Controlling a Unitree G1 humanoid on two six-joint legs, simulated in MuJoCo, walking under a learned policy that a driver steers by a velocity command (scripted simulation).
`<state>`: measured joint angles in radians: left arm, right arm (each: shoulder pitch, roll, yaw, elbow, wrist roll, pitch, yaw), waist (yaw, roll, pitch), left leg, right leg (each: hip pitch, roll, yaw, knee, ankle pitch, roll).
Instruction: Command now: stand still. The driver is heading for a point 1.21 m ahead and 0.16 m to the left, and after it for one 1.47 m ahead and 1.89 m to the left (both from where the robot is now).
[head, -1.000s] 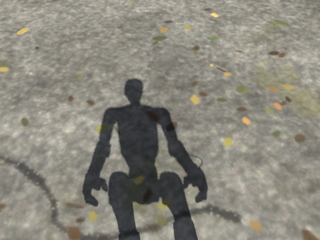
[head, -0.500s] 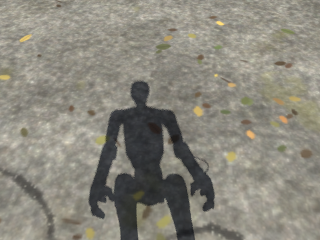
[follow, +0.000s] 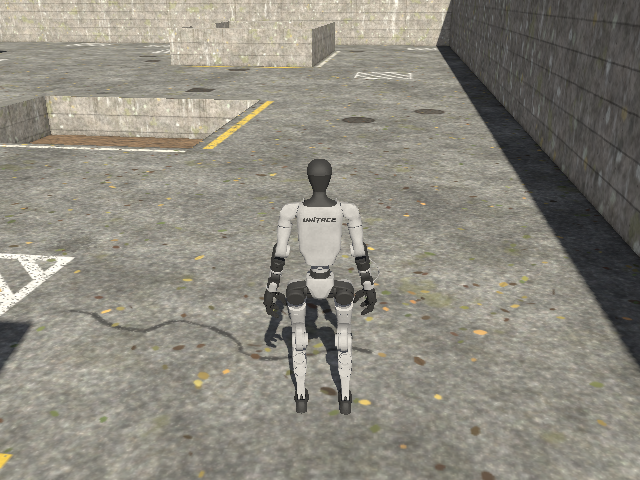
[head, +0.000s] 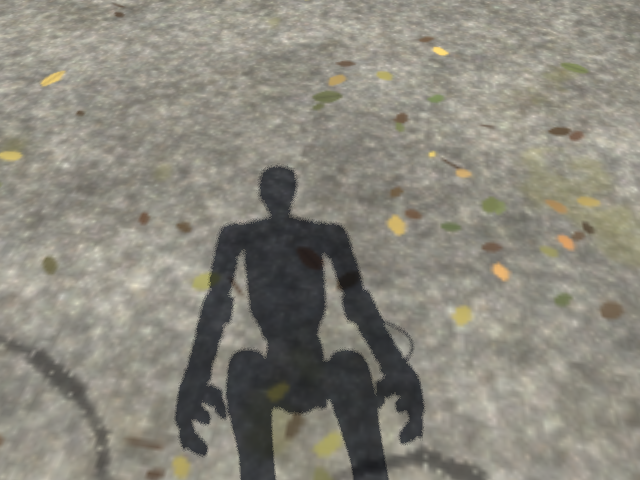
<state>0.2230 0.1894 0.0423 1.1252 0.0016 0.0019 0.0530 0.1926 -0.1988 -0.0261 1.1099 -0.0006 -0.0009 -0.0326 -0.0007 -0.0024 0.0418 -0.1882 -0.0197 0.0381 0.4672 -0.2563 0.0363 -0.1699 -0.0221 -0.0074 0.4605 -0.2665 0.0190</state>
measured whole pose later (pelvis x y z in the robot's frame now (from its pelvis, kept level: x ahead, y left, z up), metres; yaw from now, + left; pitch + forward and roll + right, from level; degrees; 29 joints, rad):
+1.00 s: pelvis +0.36 -0.01 -0.01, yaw +17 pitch +1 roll +1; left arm 0.24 0.24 0.05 0.90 -0.02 -0.15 0.01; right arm 0.17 -0.25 -0.08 0.87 0.01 -0.07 0.04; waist 0.00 0.00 0.04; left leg -0.34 -0.13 0.03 0.47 -0.15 0.12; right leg -0.43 -0.07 0.05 1.30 -0.37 -0.02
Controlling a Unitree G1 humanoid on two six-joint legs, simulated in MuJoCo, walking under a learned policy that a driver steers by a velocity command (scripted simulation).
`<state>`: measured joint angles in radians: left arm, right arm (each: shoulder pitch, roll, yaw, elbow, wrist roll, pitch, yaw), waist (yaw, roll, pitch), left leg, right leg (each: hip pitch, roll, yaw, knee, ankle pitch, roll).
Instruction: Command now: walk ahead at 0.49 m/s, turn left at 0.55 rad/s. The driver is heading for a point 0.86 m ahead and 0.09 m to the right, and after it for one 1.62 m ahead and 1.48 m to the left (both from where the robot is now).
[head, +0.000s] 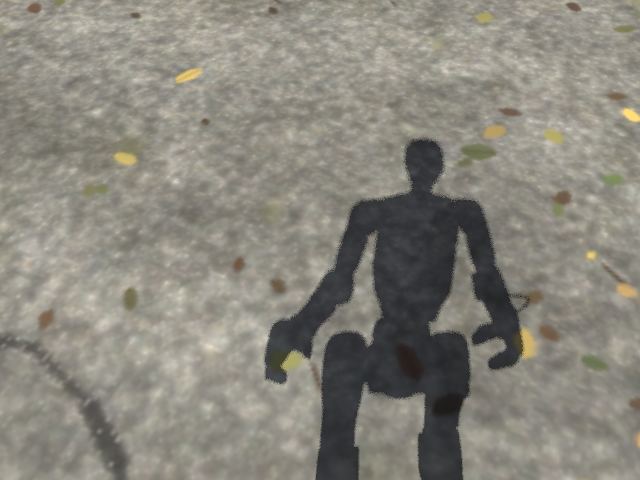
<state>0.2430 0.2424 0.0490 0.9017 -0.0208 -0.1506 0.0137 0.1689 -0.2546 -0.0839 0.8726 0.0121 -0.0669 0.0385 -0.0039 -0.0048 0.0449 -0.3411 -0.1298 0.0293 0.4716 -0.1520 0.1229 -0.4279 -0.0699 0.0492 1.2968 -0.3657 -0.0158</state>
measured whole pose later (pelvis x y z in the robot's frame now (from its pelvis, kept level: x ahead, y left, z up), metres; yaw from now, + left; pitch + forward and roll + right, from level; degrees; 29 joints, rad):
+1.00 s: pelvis +0.34 -0.05 +0.00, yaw +2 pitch +1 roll +0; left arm 0.19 0.27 0.06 0.86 -0.01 0.00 0.01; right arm 0.19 -0.24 -0.08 0.89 0.00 0.00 -0.08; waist 0.01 -0.02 0.03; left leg -0.30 0.05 0.04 0.61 -0.33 -0.03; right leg -0.38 0.02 -0.02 0.71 -0.36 -0.04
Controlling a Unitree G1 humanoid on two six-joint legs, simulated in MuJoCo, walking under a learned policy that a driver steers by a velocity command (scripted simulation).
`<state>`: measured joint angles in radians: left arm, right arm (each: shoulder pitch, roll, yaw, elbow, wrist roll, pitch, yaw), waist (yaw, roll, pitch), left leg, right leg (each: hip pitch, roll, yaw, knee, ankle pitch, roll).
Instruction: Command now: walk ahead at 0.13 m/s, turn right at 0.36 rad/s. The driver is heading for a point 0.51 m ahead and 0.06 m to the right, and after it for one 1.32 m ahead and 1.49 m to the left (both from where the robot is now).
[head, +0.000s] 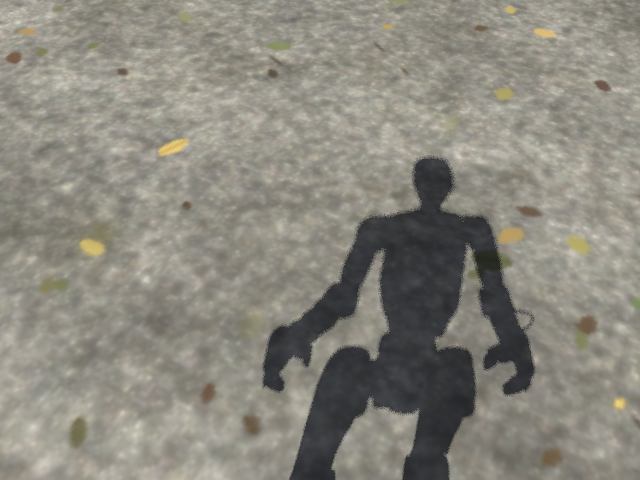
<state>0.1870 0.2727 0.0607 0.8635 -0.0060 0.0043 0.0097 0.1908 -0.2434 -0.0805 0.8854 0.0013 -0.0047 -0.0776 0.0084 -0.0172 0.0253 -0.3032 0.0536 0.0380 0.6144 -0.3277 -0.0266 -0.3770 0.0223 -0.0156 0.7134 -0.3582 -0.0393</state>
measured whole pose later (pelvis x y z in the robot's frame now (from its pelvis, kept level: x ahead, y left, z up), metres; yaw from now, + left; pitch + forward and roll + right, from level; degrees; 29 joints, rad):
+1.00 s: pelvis +0.44 -0.07 +0.02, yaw +1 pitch +2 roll +1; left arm 0.07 0.27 0.05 0.67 0.01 -0.10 0.01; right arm 0.34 -0.27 -0.06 0.81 0.03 -0.06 0.00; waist -0.08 -0.03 0.03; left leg -0.14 -0.13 -0.13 0.34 -0.23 0.08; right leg -0.65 -0.08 0.12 0.62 0.02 0.06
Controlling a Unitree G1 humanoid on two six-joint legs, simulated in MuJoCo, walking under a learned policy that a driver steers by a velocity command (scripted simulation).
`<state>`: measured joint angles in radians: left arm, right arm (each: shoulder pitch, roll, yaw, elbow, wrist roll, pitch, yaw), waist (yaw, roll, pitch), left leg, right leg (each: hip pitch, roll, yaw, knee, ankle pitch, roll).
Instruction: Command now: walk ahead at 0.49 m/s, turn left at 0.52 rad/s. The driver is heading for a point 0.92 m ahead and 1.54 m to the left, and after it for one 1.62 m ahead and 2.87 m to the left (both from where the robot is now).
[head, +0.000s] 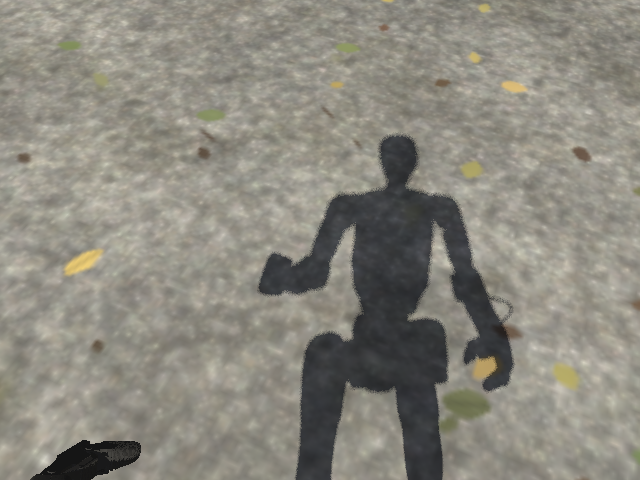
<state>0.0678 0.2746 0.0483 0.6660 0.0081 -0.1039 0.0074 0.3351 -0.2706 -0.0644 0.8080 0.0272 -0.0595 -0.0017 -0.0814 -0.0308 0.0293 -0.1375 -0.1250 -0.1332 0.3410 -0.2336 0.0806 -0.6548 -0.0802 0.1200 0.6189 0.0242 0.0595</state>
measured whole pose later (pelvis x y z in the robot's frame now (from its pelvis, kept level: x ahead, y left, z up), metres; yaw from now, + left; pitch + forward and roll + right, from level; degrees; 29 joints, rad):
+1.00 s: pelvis +0.51 +0.13 +0.00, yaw +36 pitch +2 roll +0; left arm 0.04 0.30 0.04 0.67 0.01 -0.10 -0.01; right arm 0.35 -0.29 -0.07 0.71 0.02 -0.04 -0.01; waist -0.08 -0.04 0.03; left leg -0.13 -0.11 -0.15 0.38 -0.27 0.08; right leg -0.65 -0.06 0.10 0.61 0.03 0.06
